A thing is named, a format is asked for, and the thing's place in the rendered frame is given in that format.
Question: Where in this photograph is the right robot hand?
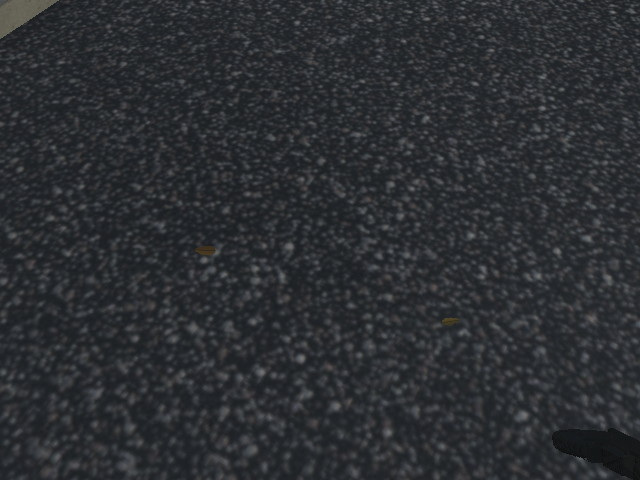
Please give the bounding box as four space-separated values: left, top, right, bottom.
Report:
552 428 640 480

